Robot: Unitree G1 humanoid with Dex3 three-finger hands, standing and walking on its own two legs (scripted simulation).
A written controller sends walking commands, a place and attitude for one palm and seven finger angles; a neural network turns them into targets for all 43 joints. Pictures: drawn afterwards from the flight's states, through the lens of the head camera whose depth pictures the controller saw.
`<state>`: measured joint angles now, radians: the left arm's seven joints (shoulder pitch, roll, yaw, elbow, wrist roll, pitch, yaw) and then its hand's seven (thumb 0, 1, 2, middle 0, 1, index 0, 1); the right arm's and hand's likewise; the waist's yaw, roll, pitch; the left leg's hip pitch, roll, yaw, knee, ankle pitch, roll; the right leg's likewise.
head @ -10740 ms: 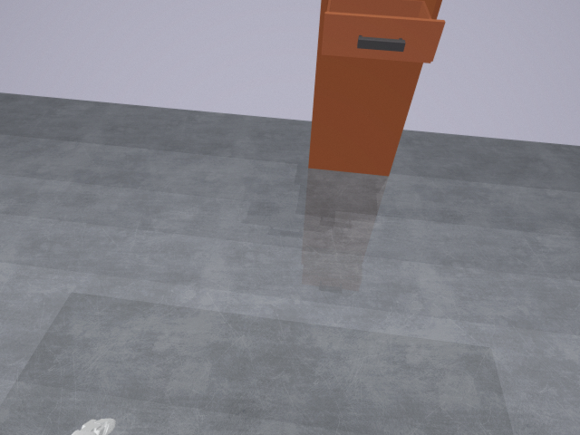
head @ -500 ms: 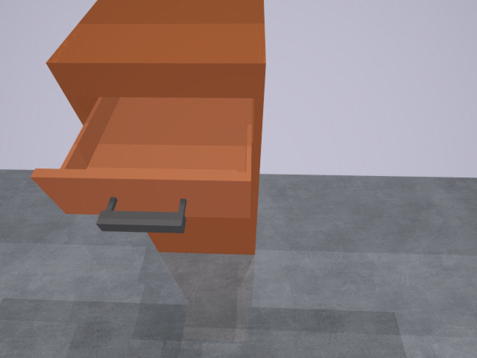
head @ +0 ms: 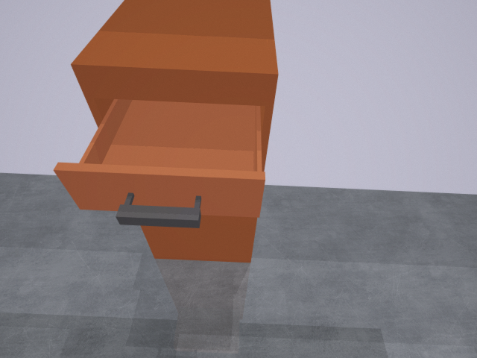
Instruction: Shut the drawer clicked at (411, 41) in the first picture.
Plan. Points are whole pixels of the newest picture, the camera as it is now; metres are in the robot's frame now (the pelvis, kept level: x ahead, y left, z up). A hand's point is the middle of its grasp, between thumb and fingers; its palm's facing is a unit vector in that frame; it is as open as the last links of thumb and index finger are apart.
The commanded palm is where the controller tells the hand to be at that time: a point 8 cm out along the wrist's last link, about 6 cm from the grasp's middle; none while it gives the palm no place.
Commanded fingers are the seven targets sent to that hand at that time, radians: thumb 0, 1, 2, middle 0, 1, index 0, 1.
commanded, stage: come to a stop and stand still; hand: left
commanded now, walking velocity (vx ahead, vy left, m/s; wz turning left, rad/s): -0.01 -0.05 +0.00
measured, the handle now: (162, 207) +0.38 +0.18 +0.01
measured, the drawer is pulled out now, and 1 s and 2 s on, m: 0.22 0.22 0.22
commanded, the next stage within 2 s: look again from close up in 0.40 s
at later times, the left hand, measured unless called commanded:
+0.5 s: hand out of the picture -0.01 +0.13 -0.17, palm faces +0.04 -0.99 -0.14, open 7.3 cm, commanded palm none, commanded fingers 0.00 0.90 0.90 -0.20 -0.30 -0.20 -0.30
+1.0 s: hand out of the picture +0.04 +0.19 -0.17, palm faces +0.01 -0.97 -0.23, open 7.3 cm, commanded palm none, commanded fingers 0.00 0.90 0.90 -0.20 -0.30 -0.20 -0.30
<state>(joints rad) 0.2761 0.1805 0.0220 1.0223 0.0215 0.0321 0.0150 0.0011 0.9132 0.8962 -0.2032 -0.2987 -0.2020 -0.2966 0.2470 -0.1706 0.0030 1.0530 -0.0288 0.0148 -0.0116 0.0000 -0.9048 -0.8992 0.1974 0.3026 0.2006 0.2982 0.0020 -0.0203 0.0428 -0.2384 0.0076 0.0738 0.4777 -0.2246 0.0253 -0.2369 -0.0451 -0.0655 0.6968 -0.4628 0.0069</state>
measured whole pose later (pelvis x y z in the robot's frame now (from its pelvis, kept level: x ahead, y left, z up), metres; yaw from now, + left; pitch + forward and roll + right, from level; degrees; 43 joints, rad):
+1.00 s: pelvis +0.02 +0.01 +0.00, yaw +0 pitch -1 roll +0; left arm 0.28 0.17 -0.01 1.05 0.01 0.00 0.04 0.00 0.91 0.90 -0.20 -0.30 -0.20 -0.30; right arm 0.27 -0.18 0.02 1.08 -0.01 -0.02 -0.02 0.01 -0.92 -0.90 0.20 0.30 0.20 0.30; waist 0.00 0.01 0.03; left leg -0.21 -0.01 0.07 0.51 -0.27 0.03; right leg -0.14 -0.05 -0.06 0.50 -0.34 0.02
